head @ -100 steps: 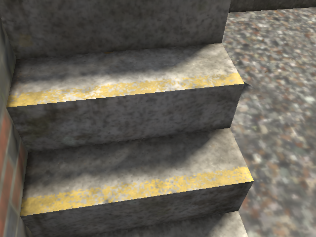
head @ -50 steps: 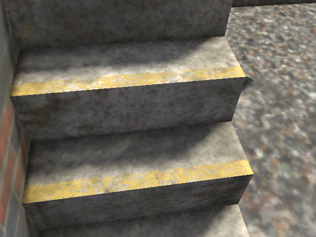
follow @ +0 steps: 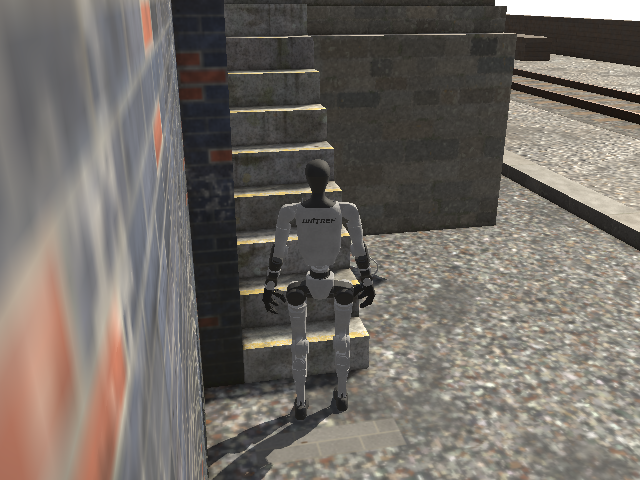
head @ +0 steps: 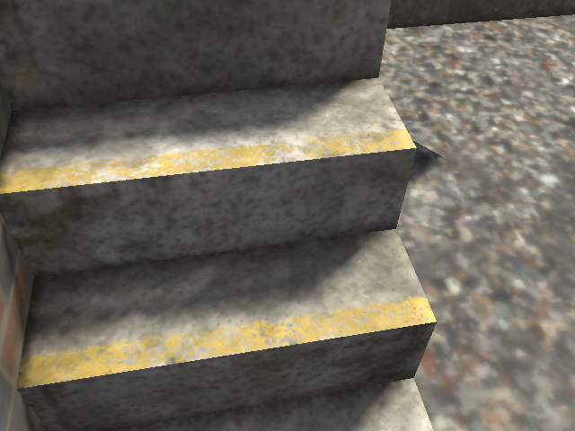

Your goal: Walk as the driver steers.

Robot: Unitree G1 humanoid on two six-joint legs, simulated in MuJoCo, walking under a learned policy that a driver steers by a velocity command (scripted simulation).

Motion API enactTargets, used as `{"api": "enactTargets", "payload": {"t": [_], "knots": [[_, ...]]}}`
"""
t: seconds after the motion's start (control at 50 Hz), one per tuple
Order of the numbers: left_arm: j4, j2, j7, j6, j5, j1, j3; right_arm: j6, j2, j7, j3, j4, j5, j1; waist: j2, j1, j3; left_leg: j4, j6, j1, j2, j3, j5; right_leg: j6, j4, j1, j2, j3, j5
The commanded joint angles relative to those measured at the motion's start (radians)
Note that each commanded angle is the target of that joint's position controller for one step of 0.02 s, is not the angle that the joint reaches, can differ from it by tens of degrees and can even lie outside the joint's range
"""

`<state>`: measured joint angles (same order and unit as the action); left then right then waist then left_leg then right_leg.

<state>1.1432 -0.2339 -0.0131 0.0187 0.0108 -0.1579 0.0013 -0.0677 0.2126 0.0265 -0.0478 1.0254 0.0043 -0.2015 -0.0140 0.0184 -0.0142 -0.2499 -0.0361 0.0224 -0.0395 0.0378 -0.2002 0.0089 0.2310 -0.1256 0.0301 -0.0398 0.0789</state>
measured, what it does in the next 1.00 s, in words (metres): stands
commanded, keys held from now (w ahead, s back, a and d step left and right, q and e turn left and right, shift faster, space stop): w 0.84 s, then no key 0.16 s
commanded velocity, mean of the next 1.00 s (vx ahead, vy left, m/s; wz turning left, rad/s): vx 0.41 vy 0.00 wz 0.00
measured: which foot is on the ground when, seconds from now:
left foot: down 0.00-1.00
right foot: down 0.00-1.00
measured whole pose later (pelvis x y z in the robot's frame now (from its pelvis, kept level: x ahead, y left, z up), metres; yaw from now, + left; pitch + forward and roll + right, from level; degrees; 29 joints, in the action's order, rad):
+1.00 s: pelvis +0.02 +0.01 +0.00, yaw +1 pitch -1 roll -1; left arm 1.05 -0.26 0.00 0.06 0.00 -0.03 -0.03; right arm -0.09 0.25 0.02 -0.07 1.00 0.00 -0.07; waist -0.01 0.01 -0.01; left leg -0.17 -0.05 -0.03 -0.05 0.05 -0.18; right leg -0.01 0.19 -0.09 0.02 -0.04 0.09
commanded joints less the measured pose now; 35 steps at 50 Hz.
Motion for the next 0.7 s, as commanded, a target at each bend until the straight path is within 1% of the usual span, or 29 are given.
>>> {"api": "enactTargets", "payload": {"t": [0.02, 0.04, 0.06, 0.14, 0.26, 0.34, 0.36, 0.38, 0.4, 0.48, 0.58, 0.6, 0.64, 0.66, 0.7], "knots": [[-0.048, -0.103, -0.002, 0.018, -0.003, 0.037, 0.010, -0.019, 0.106, 0.001, 0.016, -0.055, -0.001, 0.044, 0.022, 0.000, -0.003, 0.091, 0.002, 0.100, 0.129, 0.100, -0.002, 0.036, -0.037, 0.062, -0.120, -0.105, -0.040], [-0.051, -0.102, -0.002, 0.021, -0.004, 0.040, 0.009, -0.022, 0.106, 0.000, 0.015, -0.056, -0.001, 0.048, 0.021, 0.000, -0.001, 0.092, 0.002, 0.093, 0.130, 0.099, 0.010, 0.036, -0.039, 0.064, -0.121, -0.106, -0.049], [-0.055, -0.106, -0.004, 0.025, -0.006, 0.047, 0.010, -0.021, 0.120, 0.002, 0.018, -0.060, -0.002, 0.057, 0.019, -0.004, 0.002, 0.094, 0.003, 0.084, 0.129, 0.098, 0.027, 0.032, -0.037, 0.063, -0.119, -0.102, -0.060], [-0.070, -0.101, -0.004, 0.036, -0.008, 0.061, 0.008, -0.027, 0.112, 0.003, 0.012, -0.067, -0.005, 0.079, 0.019, -0.005, 0.015, 0.097, 0.005, 0.058, 0.136, 0.097, 0.082, 0.031, -0.040, 0.076, -0.125, -0.104, -0.117], [-0.091, -0.103, -0.002, 0.045, -0.009, 0.093, 0.007, -0.031, 0.120, 0.003, 0.009, -0.078, -0.005, 0.117, 0.018, -0.008, 0.040, 0.101, 0.010, 0.031, 0.144, 0.096, 0.150, 0.031, -0.041, 0.104, -0.133, -0.106, -0.195], [-0.104, -0.107, 0.000, 0.047, -0.010, 0.114, 0.006, -0.032, 0.125, 0.004, 0.006, -0.084, -0.005, 0.138, 0.019, -0.010, 0.058, 0.102, 0.015, 0.016, 0.148, 0.094, 0.190, 0.030, -0.038, 0.119, -0.138, -0.106, -0.236], [-0.116, -0.105, 0.003, 0.050, -0.010, 0.135, 0.002, -0.031, 0.126, 0.003, 0.004, -0.088, -0.002, 0.150, 0.024, -0.012, 0.061, 0.095, 0.016, 0.012, 0.152, 0.092, 0.224, 0.032, -0.033, 0.120, -0.144, -0.105, -0.267], [-0.120, -0.096, 0.003, 0.053, -0.015, 0.136, -0.002, -0.030, 0.132, 0.003, 0.003, -0.091, 0.002, 0.160, 0.024, -0.007, 0.072, 0.091, 0.015, 0.005, 0.154, 0.093, 0.234, 0.029, -0.031, 0.123, -0.148, -0.105, -0.281], [-0.122, -0.101, 0.002, 0.054, -0.016, 0.139, -0.004, -0.030, 0.133, 0.002, 0.003, -0.093, 0.002, 0.164, 0.018, -0.009, 0.080, 0.090, 0.015, 0.000, 0.156, 0.093, 0.239, 0.028, -0.029, 0.126, -0.149, -0.104, -0.289], [-0.133, -0.111, 0.003, 0.055, -0.014, 0.155, -0.007, -0.029, 0.140, 0.000, 0.000, -0.093, -0.001, 0.177, 0.019, -0.010, 0.090, 0.091, 0.017, -0.007, 0.158, 0.093, 0.253, 0.025, -0.028, 0.132, -0.152, -0.103, -0.296], [-0.143, -0.117, 0.005, 0.056, -0.014, 0.173, -0.011, -0.028, 0.148, -0.002, -0.003, -0.093, -0.001, 0.192, 0.020, -0.011, 0.095, 0.093, 0.018, -0.013, 0.161, 0.093, 0.268, 0.022, -0.028, 0.133, -0.154, -0.101, -0.295], [-0.144, -0.113, 0.008, 0.056, -0.011, 0.173, -0.014, -0.031, 0.138, -0.003, -0.006, -0.093, -0.001, 0.193, 0.022, -0.009, 0.096, 0.093, 0.017, -0.011, 0.164, 0.094, 0.274, 0.027, -0.030, 0.136, -0.158, -0.105, -0.302], [-0.146, -0.116, 0.009, 0.057, -0.011, 0.179, -0.015, -0.032, 0.144, -0.004, -0.006, -0.093, -0.001, 0.195, 0.021, -0.011, 0.099, 0.094, 0.016, -0.011, 0.165, 0.094, 0.276, 0.027, -0.029, 0.139, -0.159, -0.105, -0.302], [-0.145, -0.128, 0.010, 0.055, -0.006, 0.183, -0.011, -0.032, 0.142, -0.004, -0.006, -0.090, -0.006, 0.190, 0.021, -0.016, 0.100, 0.096, 0.018, -0.011, 0.165, 0.093, 0.282, 0.030, -0.028, 0.142, -0.157, -0.104, -0.300], [-0.147, -0.126, 0.012, 0.054, -0.008, 0.188, -0.012, -0.032, 0.147, -0.004, -0.006, -0.089, -0.005, 0.193, 0.025, -0.014, 0.099, 0.098, 0.018, -0.011, 0.164, 0.093, 0.285, 0.029, -0.030, 0.142, -0.157, -0.102, -0.293]]}}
